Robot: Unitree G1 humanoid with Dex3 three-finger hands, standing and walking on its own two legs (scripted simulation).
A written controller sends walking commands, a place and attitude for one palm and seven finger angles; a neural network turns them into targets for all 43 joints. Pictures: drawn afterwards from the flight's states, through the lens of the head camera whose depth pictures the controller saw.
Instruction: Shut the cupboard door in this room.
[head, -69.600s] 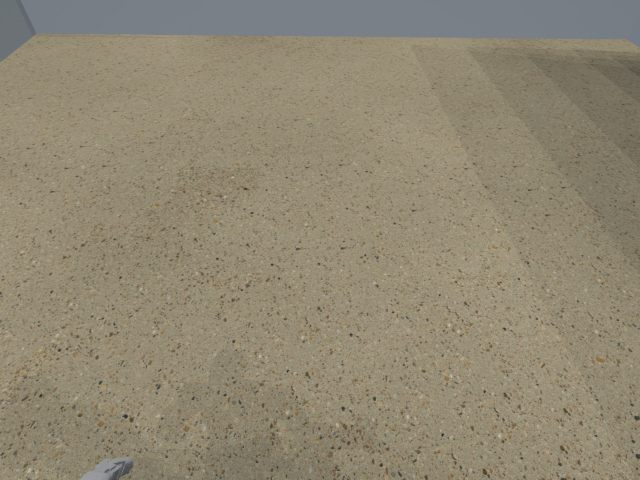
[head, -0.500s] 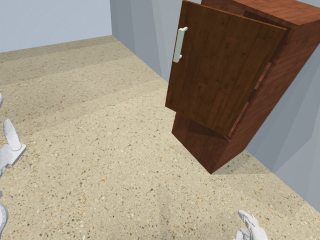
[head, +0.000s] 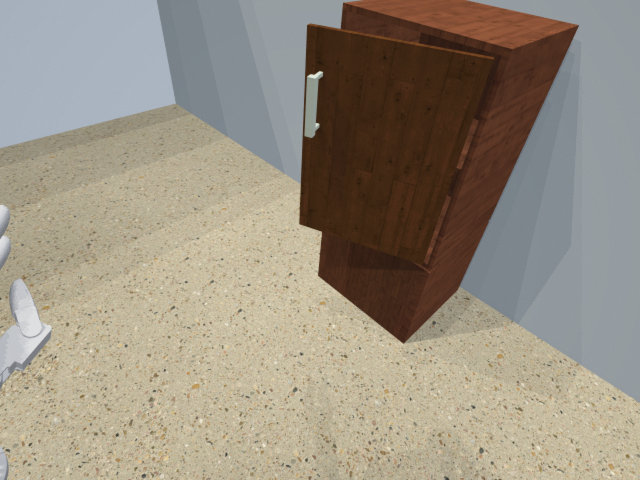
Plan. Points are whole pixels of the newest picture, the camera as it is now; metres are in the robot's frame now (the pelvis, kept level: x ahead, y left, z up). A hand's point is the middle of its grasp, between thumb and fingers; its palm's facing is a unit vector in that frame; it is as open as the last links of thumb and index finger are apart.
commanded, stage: stop stepping back and stand still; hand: left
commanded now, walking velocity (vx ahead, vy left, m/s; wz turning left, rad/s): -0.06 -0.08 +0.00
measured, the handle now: (314, 104) +0.95 +0.05 +0.09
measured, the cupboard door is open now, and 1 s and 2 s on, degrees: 22 22 22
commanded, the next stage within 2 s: let the arm hang, fingers relaxed in 0.74 s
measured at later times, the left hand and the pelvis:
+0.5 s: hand (84, 302) +0.25 +0.26 +0.15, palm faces +0.41 -0.80 -0.44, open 7.4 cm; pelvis +0.04 +0.00 +0.01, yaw -2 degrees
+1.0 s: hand (110, 439) +0.19 +0.27 -0.05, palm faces +0.06 -0.91 -0.40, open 7.4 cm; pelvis +0.01 +0.04 +0.00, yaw +0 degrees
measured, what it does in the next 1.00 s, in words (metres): stands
